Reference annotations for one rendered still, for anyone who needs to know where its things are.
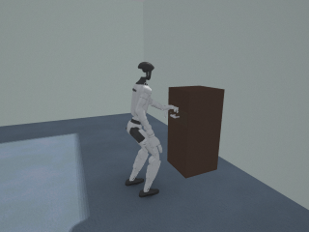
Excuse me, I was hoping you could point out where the right robot hand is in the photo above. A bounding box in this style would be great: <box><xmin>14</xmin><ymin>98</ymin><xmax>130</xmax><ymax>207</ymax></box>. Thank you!
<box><xmin>149</xmin><ymin>136</ymin><xmax>162</xmax><ymax>156</ymax></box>

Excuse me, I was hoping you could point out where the drawer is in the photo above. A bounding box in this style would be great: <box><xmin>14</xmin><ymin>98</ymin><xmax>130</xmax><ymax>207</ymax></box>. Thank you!
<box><xmin>169</xmin><ymin>109</ymin><xmax>188</xmax><ymax>127</ymax></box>

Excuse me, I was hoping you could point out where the robot left foot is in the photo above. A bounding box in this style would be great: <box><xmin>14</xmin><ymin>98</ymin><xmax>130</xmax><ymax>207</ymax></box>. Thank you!
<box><xmin>125</xmin><ymin>178</ymin><xmax>144</xmax><ymax>187</ymax></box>

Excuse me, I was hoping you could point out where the robot right forearm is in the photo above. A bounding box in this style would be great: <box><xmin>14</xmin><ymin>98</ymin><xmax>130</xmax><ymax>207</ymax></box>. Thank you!
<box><xmin>137</xmin><ymin>108</ymin><xmax>155</xmax><ymax>138</ymax></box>

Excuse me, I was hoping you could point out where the robot right shin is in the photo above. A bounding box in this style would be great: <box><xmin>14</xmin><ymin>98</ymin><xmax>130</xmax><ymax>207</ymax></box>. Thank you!
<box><xmin>144</xmin><ymin>159</ymin><xmax>161</xmax><ymax>192</ymax></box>

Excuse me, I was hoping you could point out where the cabinet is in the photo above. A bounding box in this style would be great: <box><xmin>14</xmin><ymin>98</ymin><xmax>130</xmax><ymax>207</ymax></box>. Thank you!
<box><xmin>167</xmin><ymin>85</ymin><xmax>225</xmax><ymax>179</ymax></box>

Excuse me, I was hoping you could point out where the right robot upper arm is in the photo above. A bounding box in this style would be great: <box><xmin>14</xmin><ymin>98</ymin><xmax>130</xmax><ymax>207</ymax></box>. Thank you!
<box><xmin>135</xmin><ymin>85</ymin><xmax>152</xmax><ymax>116</ymax></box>

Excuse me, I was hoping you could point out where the left robot hand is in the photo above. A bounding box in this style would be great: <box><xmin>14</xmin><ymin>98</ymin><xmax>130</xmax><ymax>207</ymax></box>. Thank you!
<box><xmin>164</xmin><ymin>104</ymin><xmax>179</xmax><ymax>117</ymax></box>

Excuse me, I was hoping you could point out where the robot left forearm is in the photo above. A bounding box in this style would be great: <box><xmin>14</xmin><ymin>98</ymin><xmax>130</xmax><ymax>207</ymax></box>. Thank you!
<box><xmin>150</xmin><ymin>99</ymin><xmax>167</xmax><ymax>111</ymax></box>

